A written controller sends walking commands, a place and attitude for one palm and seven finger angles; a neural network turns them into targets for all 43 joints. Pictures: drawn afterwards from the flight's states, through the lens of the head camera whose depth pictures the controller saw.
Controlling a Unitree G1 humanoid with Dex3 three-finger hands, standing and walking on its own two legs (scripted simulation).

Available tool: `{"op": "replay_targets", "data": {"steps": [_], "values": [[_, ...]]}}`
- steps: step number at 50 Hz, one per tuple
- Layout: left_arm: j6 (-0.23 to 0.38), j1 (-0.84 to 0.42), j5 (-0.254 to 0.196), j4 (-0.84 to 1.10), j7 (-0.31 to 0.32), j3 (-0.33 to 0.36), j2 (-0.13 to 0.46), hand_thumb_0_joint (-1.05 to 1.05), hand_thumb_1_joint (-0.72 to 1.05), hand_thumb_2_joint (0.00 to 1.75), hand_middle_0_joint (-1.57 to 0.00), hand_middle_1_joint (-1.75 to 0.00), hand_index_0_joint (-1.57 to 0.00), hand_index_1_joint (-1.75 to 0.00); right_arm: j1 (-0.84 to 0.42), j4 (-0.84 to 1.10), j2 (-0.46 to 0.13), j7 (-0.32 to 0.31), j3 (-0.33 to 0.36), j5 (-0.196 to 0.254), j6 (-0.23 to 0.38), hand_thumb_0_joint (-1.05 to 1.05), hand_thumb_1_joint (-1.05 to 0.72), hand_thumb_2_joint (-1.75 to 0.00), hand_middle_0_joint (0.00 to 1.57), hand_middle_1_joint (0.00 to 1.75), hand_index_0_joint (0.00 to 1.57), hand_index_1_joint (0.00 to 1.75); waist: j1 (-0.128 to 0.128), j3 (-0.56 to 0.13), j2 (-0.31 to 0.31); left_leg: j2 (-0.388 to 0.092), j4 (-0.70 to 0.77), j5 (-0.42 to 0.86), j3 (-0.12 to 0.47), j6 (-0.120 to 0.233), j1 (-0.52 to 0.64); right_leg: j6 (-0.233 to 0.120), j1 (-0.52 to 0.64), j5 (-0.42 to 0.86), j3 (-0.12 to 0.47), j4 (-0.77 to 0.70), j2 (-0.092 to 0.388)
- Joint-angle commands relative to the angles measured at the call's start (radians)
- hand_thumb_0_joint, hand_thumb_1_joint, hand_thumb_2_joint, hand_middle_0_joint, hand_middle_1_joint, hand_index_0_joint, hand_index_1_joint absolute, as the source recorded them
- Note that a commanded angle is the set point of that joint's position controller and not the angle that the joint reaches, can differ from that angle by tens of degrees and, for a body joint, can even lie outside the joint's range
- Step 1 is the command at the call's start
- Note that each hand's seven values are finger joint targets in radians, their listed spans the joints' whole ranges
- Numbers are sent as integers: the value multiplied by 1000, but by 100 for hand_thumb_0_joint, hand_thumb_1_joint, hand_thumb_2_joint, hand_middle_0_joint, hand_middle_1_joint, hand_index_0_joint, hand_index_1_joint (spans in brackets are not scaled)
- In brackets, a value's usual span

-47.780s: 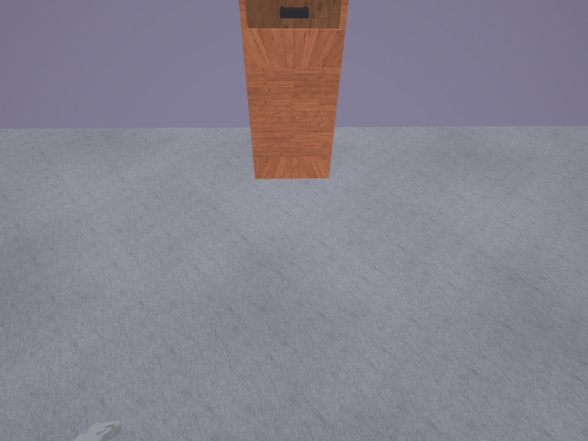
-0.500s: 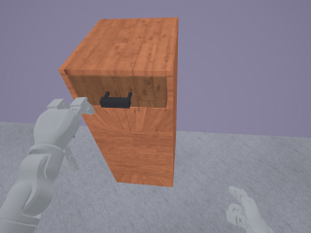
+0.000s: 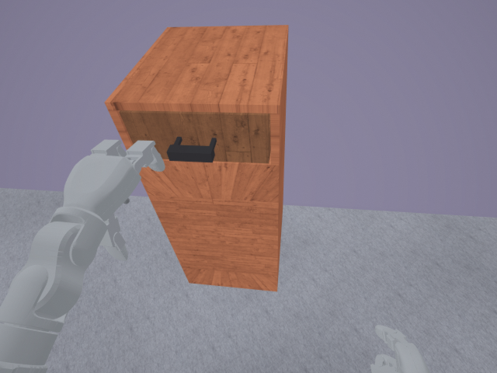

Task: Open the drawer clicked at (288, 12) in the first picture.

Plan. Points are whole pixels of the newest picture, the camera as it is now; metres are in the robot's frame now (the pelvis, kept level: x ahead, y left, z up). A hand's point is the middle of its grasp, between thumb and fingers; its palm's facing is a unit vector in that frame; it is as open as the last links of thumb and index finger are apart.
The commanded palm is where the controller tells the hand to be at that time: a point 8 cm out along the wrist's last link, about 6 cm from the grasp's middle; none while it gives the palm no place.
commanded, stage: raise the hand with hooked fingers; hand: left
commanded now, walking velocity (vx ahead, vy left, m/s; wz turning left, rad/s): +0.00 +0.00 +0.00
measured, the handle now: (193, 147) +0.56 +0.21 +0.04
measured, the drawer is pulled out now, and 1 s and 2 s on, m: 0.00 0.00 0.00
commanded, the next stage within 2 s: move the hooked fingers above the handle in 0.06 s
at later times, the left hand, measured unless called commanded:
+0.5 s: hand (139, 183) +0.35 +0.23 +0.14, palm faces +0.09 -0.06 -0.99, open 13.8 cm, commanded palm +0.33 +0.23 +0.20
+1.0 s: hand (160, 157) +0.43 +0.23 +0.12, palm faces +0.05 -0.05 -1.00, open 13.8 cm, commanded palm +0.40 +0.22 +0.18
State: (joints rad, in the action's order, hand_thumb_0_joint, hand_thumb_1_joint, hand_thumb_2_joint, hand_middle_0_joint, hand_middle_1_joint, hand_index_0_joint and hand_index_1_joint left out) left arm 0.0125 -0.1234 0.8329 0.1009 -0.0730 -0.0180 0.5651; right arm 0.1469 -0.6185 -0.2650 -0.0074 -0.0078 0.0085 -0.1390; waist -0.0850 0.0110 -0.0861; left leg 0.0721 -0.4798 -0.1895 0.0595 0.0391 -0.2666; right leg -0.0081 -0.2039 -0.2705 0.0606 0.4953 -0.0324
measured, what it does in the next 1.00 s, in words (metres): stands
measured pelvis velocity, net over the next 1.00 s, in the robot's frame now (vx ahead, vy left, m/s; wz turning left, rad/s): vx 0.04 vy -0.01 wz -0.01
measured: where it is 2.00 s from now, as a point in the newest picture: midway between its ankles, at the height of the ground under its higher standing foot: outside the picture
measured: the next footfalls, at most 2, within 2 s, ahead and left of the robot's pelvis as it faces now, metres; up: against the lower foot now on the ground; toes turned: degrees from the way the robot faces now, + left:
none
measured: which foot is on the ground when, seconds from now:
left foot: down 0.00-1.00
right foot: down 0.00-1.00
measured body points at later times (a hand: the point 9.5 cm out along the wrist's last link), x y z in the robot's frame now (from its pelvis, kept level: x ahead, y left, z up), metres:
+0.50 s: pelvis +0.00 -0.01 +0.00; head +0.01 -0.03 +0.45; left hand +0.34 +0.23 +0.19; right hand +0.20 -0.22 -0.11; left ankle +0.04 +0.09 -0.74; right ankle +0.00 -0.12 -0.74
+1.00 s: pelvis +0.04 -0.01 +0.00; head +0.08 -0.04 +0.44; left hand +0.43 +0.23 +0.17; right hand +0.19 -0.25 -0.13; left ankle +0.04 +0.09 -0.74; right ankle +0.00 -0.12 -0.74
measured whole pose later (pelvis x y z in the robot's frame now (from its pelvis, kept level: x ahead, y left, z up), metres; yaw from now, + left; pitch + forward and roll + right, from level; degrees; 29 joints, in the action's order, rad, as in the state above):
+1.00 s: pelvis +0.04 -0.01 +0.00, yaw -1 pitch +6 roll +0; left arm -0.10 -0.44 0.92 -0.31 -0.01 -0.07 0.51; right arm 0.18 -0.63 -0.26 -0.02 0.01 0.03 -0.18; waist -0.04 -0.06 -0.07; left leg 0.07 -0.53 -0.27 0.05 0.03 -0.37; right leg -0.02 -0.31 -0.34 0.07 0.54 -0.04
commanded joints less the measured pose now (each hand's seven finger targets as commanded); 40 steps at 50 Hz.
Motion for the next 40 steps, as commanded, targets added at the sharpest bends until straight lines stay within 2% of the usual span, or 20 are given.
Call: {"op": "replay_targets", "data": {"steps": [1,6,10,12,15,16,17,18,21,23,25,26,28,30,32,33,36,37,38,40], "values": [[-36,-357,1,85,95,195,238,0,-50,30,-30,-120,-30,-120,-186,147,-93,-4,28,18,55,0,-90,-90,20,30,20,30,-4,-189,24,-36,89,21,-28,-18,91,-31,-18,-4,-47,-103,-1],[-92,-338,8,75,48,98,179,0,-50,30,-30,-120,-30,-120,-203,163,-98,-7,24,22,54,0,-90,-90,20,30,20,30,5,-230,60,-32,86,19,-34,-11,103,-26,7,8,-40,-104,8],[-77,-371,18,93,4,66,180,0,-50,30,-30,-120,-30,-120,-201,164,-99,-18,17,15,55,0,-90,-90,20,30,20,30,22,-212,93,-29,84,20,-37,-2,106,-20,-4,22,-39,-113,15],[-49,-411,24,77,2,101,220,0,-50,30,-30,-120,-30,-120,-191,155,-98,-26,13,12,62,0,-90,-90,20,30,20,30,25,-200,94,-30,80,18,-38,-1,103,-21,-11,13,-39,-118,14],[-3,-509,28,76,27,93,210,0,-50,30,-30,-120,-30,-120,-180,143,-90,-35,15,13,65,0,-90,-90,20,30,20,30,29,-204,39,-29,82,11,-28,-6,122,-27,-37,6,-49,-111,8],[7,-522,24,73,40,116,226,0,-50,30,-30,-120,-30,-120,-173,141,-88,-35,16,12,70,0,-90,-90,20,30,20,30,22,-224,37,-28,80,14,-23,-7,124,-30,-26,3,-48,-110,4],[12,-527,31,39,55,134,243,0,-50,30,-30,-120,-30,-120,-167,133,-87,-37,16,11,72,0,-90,-90,20,30,20,30,17,-229,23,-29,78,24,-24,-9,122,-32,-25,9,-50,-104,6],[13,-545,32,11,67,121,227,0,-50,30,-30,-120,-30,-120,-161,126,-85,-39,16,12,70,0,-90,-90,20,30,20,30,20,-235,13,-25,73,36,-26,-10,125,-34,-27,21,-50,-104,6],[-11,-564,41,-110,95,145,242,0,-50,30,-30,-120,-30,-120,-143,110,-92,-38,20,18,57,0,-90,-90,20,30,20,30,20,-231,37,-28,71,42,-35,-17,93,-35,-22,21,-51,-104,4],[-32,-613,56,-130,99,76,186,0,-50,30,-30,-120,-30,-120,-140,110,-91,-34,21,21,51,0,-90,-90,20,30,20,30,31,-249,41,-30,66,59,-37,-16,103,-34,-36,43,-55,-93,7],[-56,-630,67,-157,91,41,169,0,-50,30,-30,-120,-30,-120,-135,114,-97,-32,26,22,44,0,-90,-90,20,30,20,30,39,-267,25,-31,62,65,-39,-17,108,-35,-41,56,-55,-86,7],[-65,-637,69,-163,80,7,137,0,-50,30,-30,-120,-30,-120,-133,122,-98,-31,27,24,43,0,-90,-90,20,30,20,30,45,-280,37,-29,55,76,-38,-15,114,-35,-36,68,-55,-85,5],[-71,-628,67,-157,60,-7,136,0,-50,30,-30,-120,-30,-120,-119,130,-102,-31,31,22,39,0,-90,-90,20,30,20,30,46,-315,52,-29,44,116,-39,-9,124,-35,-18,116,-52,-75,10],[-72,-623,68,-174,42,1,149,0,-50,30,-30,-120,-30,-120,-108,132,-108,-34,31,21,31,0,-90,-90,20,30,20,30,47,-332,95,-25,30,151,-41,-2,117,-32,-4,172,-48,-65,11],[-52,-633,65,-157,33,30,179,0,-50,30,-30,-120,-30,-120,-98,134,-111,-34,34,20,30,0,-90,-90,20,30,20,30,42,-340,88,-27,23,190,-39,-2,115,-34,6,210,-47,-54,9],[-42,-628,61,-139,33,26,169,0,-50,30,-30,-120,-30,-120,-95,139,-108,-34,36,18,29,0,-90,-90,20,30,20,30,39,-353,86,-25,15,221,-39,0,124,-35,11,241,-48,-44,8],[-14,-670,58,-108,55,62,193,0,-50,30,-30,-120,-30,-120,-77,137,-107,-29,43,17,28,0,-90,-90,20,30,20,30,35,-377,52,-28,-1,281,-33,-6,135,-39,0,266,-52,-24,2],[-6,-679,57,-100,69,73,200,0,-50,30,-30,-120,-30,-120,-67,135,-104,-28,46,15,31,0,-90,-90,20,30,20,30,30,-394,52,-30,-10,310,-32,-4,146,-39,2,292,-49,-16,3],[-8,-636,59,-131,84,119,228,0,-50,30,-30,-120,-30,-120,-60,131,-104,-27,50,14,27,0,-90,-90,20,30,20,30,18,-392,64,-30,-14,326,-34,-5,131,-40,13,307,-49,-9,2],[-18,-635,62,-163,109,135,231,0,-50,30,-30,-120,-30,-120,-55,125,-104,-24,49,16,21,0,-90,-90,20,30,20,30,13,-388,72,-30,-20,340,-41,-7,107,-39,17,333,-49,1,3]]}}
